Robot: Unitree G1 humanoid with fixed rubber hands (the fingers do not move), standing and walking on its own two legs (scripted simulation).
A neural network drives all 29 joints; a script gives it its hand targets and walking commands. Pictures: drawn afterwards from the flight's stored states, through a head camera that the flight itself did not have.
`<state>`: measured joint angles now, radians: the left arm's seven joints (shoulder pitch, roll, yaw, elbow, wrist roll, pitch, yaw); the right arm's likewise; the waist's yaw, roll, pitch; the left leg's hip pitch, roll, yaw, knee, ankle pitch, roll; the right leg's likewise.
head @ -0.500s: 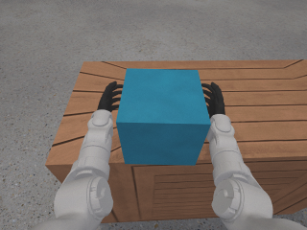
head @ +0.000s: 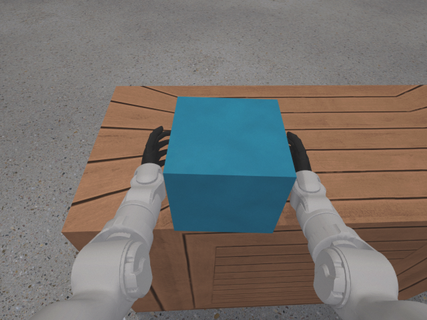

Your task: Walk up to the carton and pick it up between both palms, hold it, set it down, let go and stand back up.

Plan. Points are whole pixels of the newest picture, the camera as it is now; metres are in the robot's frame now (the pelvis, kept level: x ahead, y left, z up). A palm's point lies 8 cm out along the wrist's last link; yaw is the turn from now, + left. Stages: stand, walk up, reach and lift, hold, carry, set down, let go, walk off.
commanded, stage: set down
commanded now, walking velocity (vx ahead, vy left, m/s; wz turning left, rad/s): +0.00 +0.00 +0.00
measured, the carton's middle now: (225, 165) +0.40 -0.05 +0.07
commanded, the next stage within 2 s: none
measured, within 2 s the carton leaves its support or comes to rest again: neither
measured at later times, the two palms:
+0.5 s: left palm (133, 141) +0.43 +0.13 +0.13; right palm (328, 148) +0.38 -0.25 +0.12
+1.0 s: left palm (121, 109) +0.43 +0.13 +0.21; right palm (340, 115) +0.39 -0.24 +0.20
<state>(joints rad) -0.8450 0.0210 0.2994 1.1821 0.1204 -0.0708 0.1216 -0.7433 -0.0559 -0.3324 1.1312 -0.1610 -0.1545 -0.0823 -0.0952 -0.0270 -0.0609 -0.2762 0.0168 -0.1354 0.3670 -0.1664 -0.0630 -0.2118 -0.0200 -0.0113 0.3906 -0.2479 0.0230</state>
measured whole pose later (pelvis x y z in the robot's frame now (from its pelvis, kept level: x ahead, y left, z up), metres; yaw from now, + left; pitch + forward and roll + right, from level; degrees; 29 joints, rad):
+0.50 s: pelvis +0.00 +0.01 +0.00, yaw +0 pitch +8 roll +0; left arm -0.92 0.12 0.15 1.07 -0.09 0.07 0.14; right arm -0.80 -0.29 -0.10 1.12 0.22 -0.06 -0.10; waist -0.08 -0.02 -0.15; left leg -0.38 0.02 -0.14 0.39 -0.16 -0.06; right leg -0.31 -0.02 -0.01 0.39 -0.23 0.02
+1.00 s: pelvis -0.02 +0.01 +0.00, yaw +0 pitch +7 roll -1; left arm -1.08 0.19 0.10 0.93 -0.18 0.44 0.14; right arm -0.99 -0.37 -0.07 1.05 0.28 0.24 -0.06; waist -0.07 -0.02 -0.16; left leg -0.38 0.02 -0.14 0.39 -0.14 -0.06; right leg -0.31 -0.02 -0.01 0.39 -0.20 0.03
